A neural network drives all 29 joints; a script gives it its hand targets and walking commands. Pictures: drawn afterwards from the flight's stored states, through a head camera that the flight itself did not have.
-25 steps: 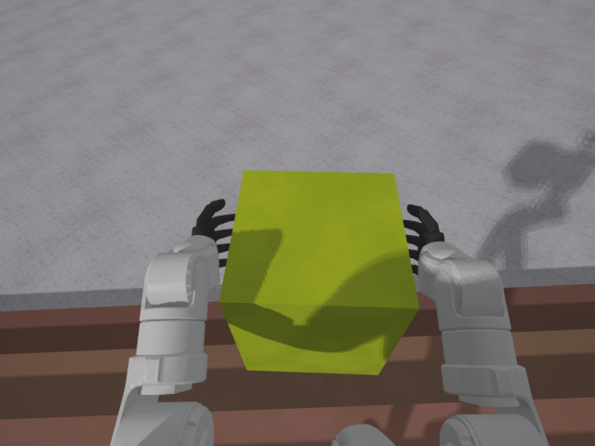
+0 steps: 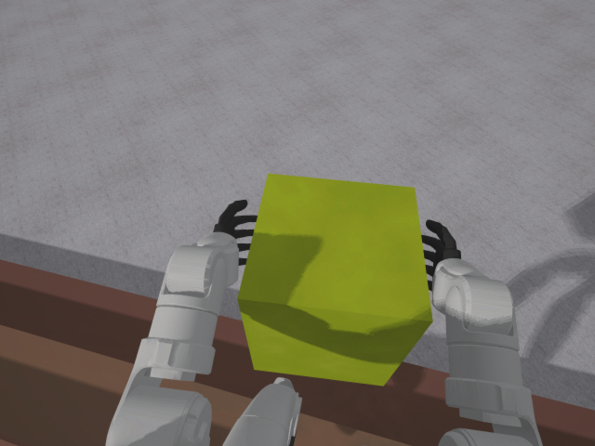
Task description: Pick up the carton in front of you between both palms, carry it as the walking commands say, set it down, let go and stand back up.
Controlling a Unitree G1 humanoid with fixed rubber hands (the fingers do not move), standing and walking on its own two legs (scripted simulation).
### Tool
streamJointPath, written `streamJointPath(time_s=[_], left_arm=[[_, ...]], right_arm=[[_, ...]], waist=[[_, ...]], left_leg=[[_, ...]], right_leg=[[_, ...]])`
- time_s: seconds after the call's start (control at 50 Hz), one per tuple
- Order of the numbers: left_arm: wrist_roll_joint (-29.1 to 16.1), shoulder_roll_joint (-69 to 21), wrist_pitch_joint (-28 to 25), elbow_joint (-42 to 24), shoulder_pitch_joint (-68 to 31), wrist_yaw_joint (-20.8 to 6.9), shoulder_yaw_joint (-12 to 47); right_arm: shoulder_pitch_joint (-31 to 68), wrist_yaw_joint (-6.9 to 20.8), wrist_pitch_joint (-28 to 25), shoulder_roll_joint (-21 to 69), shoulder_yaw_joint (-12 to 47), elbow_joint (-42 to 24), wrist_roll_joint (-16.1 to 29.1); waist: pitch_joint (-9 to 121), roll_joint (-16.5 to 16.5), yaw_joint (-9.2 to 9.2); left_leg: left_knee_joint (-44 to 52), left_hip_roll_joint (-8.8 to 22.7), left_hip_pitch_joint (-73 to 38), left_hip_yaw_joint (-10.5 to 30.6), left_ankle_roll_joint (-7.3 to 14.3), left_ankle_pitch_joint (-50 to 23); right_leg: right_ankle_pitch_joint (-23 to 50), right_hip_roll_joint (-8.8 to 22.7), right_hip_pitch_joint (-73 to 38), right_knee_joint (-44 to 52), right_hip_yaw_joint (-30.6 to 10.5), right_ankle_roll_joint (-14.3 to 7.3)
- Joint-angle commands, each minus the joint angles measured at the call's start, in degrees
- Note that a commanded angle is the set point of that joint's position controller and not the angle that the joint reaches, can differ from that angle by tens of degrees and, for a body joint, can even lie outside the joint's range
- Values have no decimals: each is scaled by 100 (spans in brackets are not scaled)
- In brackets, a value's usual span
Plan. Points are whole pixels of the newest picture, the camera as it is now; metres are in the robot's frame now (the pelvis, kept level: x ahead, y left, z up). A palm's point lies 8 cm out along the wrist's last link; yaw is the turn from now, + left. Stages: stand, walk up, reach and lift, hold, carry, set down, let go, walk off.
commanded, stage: carry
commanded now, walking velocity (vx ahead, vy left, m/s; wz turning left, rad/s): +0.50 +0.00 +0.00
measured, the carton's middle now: (328, 285) +0.33 +0.04 -0.01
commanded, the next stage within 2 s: none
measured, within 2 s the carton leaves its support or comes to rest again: neither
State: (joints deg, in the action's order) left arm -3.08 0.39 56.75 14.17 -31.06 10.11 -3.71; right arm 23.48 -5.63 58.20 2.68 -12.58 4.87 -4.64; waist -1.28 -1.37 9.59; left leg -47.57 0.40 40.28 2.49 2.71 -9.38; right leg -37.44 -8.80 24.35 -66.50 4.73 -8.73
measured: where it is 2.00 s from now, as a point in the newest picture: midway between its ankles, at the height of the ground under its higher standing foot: (350, 197)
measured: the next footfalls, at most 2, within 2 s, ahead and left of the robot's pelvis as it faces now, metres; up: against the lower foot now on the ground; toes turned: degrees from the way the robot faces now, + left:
left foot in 0.10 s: +0.22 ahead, +0.08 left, -0.16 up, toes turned -1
right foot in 0.44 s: +0.53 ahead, -0.10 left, -0.31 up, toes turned -2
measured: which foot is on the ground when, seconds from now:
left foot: up 0.00-0.08, down 0.10-0.44, up 0.46-0.78, down 0.80-1.00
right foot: down 0.00-0.08, up 0.10-0.42, down 0.44-0.82, up 0.84-1.00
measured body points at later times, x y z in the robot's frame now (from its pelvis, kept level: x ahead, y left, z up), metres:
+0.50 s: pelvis +0.44 -0.01 -0.25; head +0.44 -0.01 +0.20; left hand +0.79 +0.14 -0.16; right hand +0.81 -0.16 -0.15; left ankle +0.28 +0.09 -0.75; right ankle +0.49 -0.10 -0.96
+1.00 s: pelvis +0.86 +0.03 -0.40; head +0.92 +0.04 +0.04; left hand +1.22 +0.15 -0.36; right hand +1.19 -0.15 -0.36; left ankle +0.86 +0.08 -1.11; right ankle +0.82 -0.10 -1.00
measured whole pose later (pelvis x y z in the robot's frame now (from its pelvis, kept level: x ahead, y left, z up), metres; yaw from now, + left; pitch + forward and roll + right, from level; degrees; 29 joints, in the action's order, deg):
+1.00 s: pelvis +0.86 +0.03 -0.40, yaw -2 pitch +7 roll -1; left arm 0.6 -2.6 57.2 0.4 -23.5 9.0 -7.9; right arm 22.8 -8.9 56.5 2.0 -8.4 0.9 0.5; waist -0.2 0.1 -3.7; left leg -41.2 -4.3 26.6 -5.3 7.1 21.6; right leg -27.7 0.8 42.3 -81.4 -0.7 -2.0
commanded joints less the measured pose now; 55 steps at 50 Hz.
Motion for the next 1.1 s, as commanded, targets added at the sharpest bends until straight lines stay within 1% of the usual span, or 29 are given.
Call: streamJointPath(time_s=[0.0,0.02,0.04,0.06,0.08,0.1,0.2,0.28,0.32,0.34,0.36,0.38,0.4,0.42,0.44,0.5,0.58,0.66,0.7,0.74,0.76,0.78,0.8,0.82,0.84,0.86,0.92,1.04,1.08], left_arm=[[-2326,-6636,-185,-1118,-3436,-1701,3588],[-2283,-6606,-214,-1386,-3312,-1700,3596],[-2333,-6608,-148,-1257,-3375,-1685,3499],[-2063,-6279,-101,-1051,-3083,-1659,3453],[-2038,-6361,-26,-1430,-3189,-1641,3528],[-1889,-6186,147,-1003,-2947,-1653,3277],[-1031,-5350,331,-1051,-2968,-1483,2355],[-920,-5740,242,-1153,-3237,-1521,2426],[-977,-5691,130,-1501,-3638,-1396,2585],[-857,-5401,66,-1380,-3297,-1376,2405],[-994,-5611,105,-1859,-3615,-1369,2754],[-960,-5580,155,-1442,-3426,-1360,2825],[-1155,-5873,164,-1033,-2939,-1405,2930],[-1354,-5822,104,-1625,-3602,-1458,3130],[-1075,-5823,212,-864,-2840,-1457,3042],[-1642,-6355,53,-1099,-3499,-1576,3527],[-2621,-7190,-225,-1932,-4632,-1770,4242],[-2462,-6930,-405,-1685,-3585,-1656,4182],[-2426,-6954,-443,-1669,-3183,-1615,4196],[-2327,-6659,-472,-1985,-3094,-1577,4181],[-2226,-6519,-411,-1603,-2695,-1561,4135],[-2111,-6434,-366,-1622,-2666,-1529,4080],[-2101,-6173,-291,-1942,-2929,-1487,4072],[-1781,-5694,-124,-1392,-2081,-1416,3697],[-1968,-5484,-120,-2391,-2560,-1308,3770],[-1671,-5712,-53,-2313,-2946,-1241,3831],[-1494,-5721,-45,-2019,-2673,-1275,3506],[-1282,-5712,-310,-2572,-2825,-1262,3558],[-1065,-5759,-309,-2240,-2270,-1246,3630]], right_arm=[[4112,914,-327,5040,3677,-987,1662],[4118,916,-281,5289,3945,-1203,1835],[4075,900,-214,5222,4025,-1044,1965],[3991,925,-199,5006,4135,-1071,1993],[3930,974,-124,4880,4095,-1142,2185],[3749,1007,-40,4909,4117,-808,2185],[4847,1225,105,5890,4712,-510,3230],[5483,1329,-80,6322,4637,-661,3577],[5106,1317,-151,6389,4480,-357,3531],[5464,1321,-159,6489,4704,-428,3705],[4841,1327,-183,6333,4388,-329,3399],[4837,1329,-183,6424,4378,-231,3338],[4685,1311,-135,6163,4308,-23,3106],[4133,1330,-161,6365,4081,271,2858],[4484,1305,-126,5936,3829,-86,2698],[4009,1162,16,5656,3354,149,1905],[3977,1204,-413,5561,3484,-470,1766],[3834,1017,-527,5668,3807,-631,1798],[3565,1030,-601,5428,4013,-1051,1862],[4043,945,-580,5108,4160,-1777,2031],[3668,942,-503,4962,4112,-1482,2042],[3690,987,-473,4698,4097,-1604,2031],[3146,1008,-353,4469,4137,-1188,1836],[3125,974,-277,4320,4090,-1127,2110],[3024,920,-293,4754,4423,-1402,2408],[3244,970,-201,5111,4275,-1156,2325],[3763,1080,-226,5518,4767,-1348,2899],[3928,1328,-392,5903,5047,-1516,3238],[3423,1400,-367,5728,5003,-1150,3021]], waist=[[2120,811,-219],[2309,1221,-351],[2324,689,-833],[2357,345,-1681],[1845,-851,-2106],[2347,-1108,-1417],[2650,718,-1509],[1953,198,-1686],[2137,-484,-1562],[1988,181,-1544],[2385,-817,-1134],[2382,-318,-884],[2563,-93,-53],[2284,916,244],[2474,1276,-214],[3066,432,-194],[2034,80,-353],[2312,260,-48],[2332,222,-6],[2553,1073,-668],[2741,615,-1135],[2725,-311,-1227],[3273,-962,-834],[4021,-1560,-1147],[4088,-1216,-1511],[3774,-738,-1438],[3202,84,-1350],[2982,-98,-1427],[2683,-868,-1279]], left_leg=[[1250,-554,-2053,-1064,66,-1485],[1205,-267,-2635,-566,266,-2017],[1157,-520,-3517,-988,285,-1338],[1476,-591,-4446,-1210,507,-1101],[2203,124,-4667,-164,919,-891],[761,968,-5806,1446,1183,-1930],[837,1730,-3910,3819,1954,-404],[-340,254,-2139,1434,1033,2440],[-422,148,-1460,1116,869,2354],[-520,149,-1162,756,807,2458],[-1321,377,-1194,383,675,1912],[-2354,241,-1422,-74,369,695],[-3412,160,-996,-493,105,245],[-5815,-318,-542,-555,-127,3138],[-6481,-655,1257,-324,-295,4970],[-4518,148,2300,635,-195,4280],[-1433,56,707,158,-306,3332],[1139,72,-269,-291,-134,-1397],[2295,74,-1771,-538,-55,-2152],[2693,318,-2568,-536,195,-1998],[2798,185,-3429,-682,220,-1298],[2477,581,-4510,-127,321,-617],[560,1383,-6327,695,693,-2900],[353,1853,-7334,1785,955,-2033],[1291,2153,-6967,3214,1742,-843],[1541,1927,-6379,3106,1444,232],[1398,1707,-5305,2855,1516,-1106],[1629,1009,-4811,1296,874,-2678],[1938,799,-4325,589,693,-2517]], right_leg=[[3347,747,-317,952,-1348,-43],[2994,959,-226,322,-1275,33],[4114,970,329,-323,-872,346],[5324,842,845,-1653,-356,633],[1596,319,1534,-3420,-146,707],[630,644,3307,-2987,-967,752],[1138,1049,2806,-687,-1294,937],[5405,1099,1615,1897,-635,583],[5808,766,-228,2735,-275,731],[6115,718,-708,3132,-37,725],[6430,682,-1509,2323,297,540],[5923,629,-1687,2822,332,508],[5596,652,-2794,3284,192,345],[5363,1218,-2902,3986,-301,24],[6502,1957,-4201,2567,-2066,-490],[3670,2629,-3842,2635,-4393,-1239],[4142,2035,-1583,3126,-3328,-718],[2768,992,-1592,1344,-1681,-251],[2280,898,-1289,972,-1063,-69],[3260,1200,-1618,372,-1055,3],[3634,1164,-1291,-763,-759,210],[1603,900,8,-2182,-594,422],[-514,648,2002,-3256,-562,781],[-367,673,2642,-3657,-776,895],[-219,631,3240,-3750,-613,948],[457,976,3273,-2883,-790,787],[965,1114,3251,-1849,-719,727],[2220,971,2612,538,-181,523],[3033,865,1681,2025,38,501]])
